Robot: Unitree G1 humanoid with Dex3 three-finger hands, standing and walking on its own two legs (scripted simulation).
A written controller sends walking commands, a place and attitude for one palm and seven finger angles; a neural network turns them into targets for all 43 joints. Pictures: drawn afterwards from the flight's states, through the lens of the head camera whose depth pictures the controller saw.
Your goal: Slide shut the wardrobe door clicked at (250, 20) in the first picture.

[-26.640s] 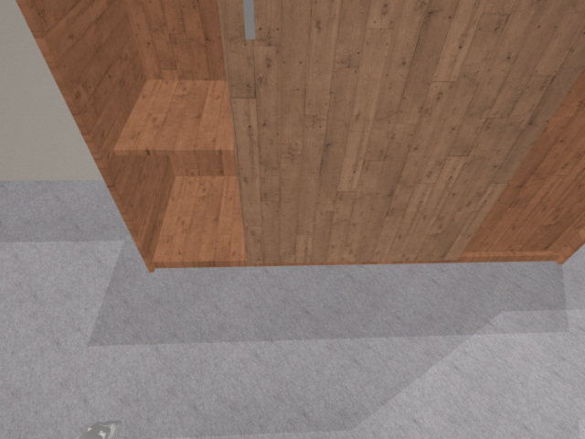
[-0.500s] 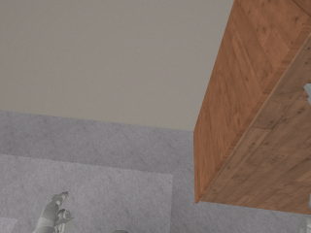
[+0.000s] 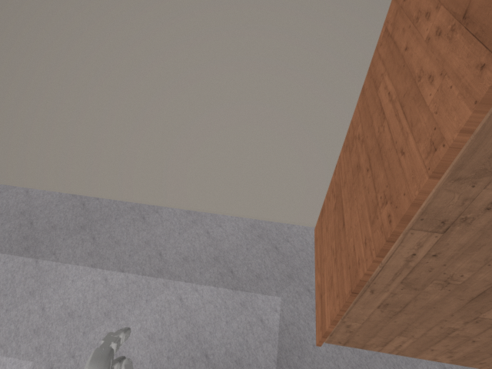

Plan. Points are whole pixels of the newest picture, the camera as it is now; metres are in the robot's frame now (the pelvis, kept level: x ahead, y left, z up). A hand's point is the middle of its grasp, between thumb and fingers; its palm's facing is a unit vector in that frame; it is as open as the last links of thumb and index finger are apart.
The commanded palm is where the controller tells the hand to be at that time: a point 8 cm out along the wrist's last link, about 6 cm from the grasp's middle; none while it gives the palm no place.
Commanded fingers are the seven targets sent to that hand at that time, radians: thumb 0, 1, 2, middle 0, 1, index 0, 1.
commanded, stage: stop walking and hold the door there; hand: right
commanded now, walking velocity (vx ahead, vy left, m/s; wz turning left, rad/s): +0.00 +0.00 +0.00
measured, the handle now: out of the picture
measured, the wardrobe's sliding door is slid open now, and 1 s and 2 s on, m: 0.00 0.00 0.00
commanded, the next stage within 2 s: loosen the grip on the handle in 1.82 s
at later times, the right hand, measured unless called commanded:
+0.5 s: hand out of the picture +0.33 -0.33 +0.23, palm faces +0.59 +0.78 -0.22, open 6.0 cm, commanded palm +0.28 -0.36 +0.22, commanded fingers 0.00 -0.90 -0.90 0.45 1.40 0.45 1.40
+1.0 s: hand out of the picture +0.32 -0.34 +0.23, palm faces +0.44 +0.87 -0.24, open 5.8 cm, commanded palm +0.28 -0.37 +0.22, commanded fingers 0.00 -0.90 -0.90 0.45 1.40 0.45 1.40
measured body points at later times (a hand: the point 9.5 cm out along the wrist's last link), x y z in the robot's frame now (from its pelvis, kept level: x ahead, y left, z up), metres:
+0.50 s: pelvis +0.00 -0.02 +0.00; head +0.01 -0.01 +0.45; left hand +0.17 +0.25 -0.10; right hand +0.29 -0.37 +0.24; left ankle +0.03 +0.13 -0.74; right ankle +0.01 -0.11 -0.74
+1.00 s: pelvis -0.05 -0.08 +0.00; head +0.00 -0.07 +0.44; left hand +0.12 +0.15 -0.12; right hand +0.29 -0.38 +0.24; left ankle -0.04 +0.06 -0.74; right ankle -0.03 -0.24 -0.67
